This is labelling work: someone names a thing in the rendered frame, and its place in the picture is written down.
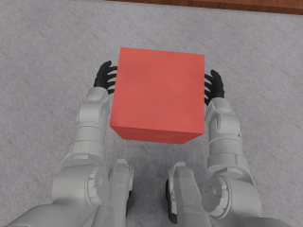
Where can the robot left forearm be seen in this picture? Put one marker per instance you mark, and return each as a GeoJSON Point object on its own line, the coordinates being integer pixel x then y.
{"type": "Point", "coordinates": [87, 145]}

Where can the right robot thigh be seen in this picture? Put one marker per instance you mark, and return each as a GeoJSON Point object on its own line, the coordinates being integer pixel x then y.
{"type": "Point", "coordinates": [189, 209]}

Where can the carton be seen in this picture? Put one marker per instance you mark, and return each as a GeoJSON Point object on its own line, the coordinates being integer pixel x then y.
{"type": "Point", "coordinates": [159, 96]}

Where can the left robot hand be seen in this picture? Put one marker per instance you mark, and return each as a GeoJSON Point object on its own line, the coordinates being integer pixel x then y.
{"type": "Point", "coordinates": [103, 77]}

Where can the robot left foot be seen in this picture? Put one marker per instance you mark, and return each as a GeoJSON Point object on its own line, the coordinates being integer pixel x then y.
{"type": "Point", "coordinates": [130, 192]}

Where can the right robot hand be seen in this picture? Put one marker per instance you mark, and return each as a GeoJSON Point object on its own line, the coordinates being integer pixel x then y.
{"type": "Point", "coordinates": [215, 88]}

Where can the right robot upper arm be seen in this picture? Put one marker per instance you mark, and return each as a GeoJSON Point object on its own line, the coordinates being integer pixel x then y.
{"type": "Point", "coordinates": [235, 203]}

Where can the robot right forearm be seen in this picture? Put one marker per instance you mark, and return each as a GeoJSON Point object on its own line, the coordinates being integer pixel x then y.
{"type": "Point", "coordinates": [225, 143]}

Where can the left robot upper arm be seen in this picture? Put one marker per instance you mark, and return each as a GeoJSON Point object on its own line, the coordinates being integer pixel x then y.
{"type": "Point", "coordinates": [77, 193]}

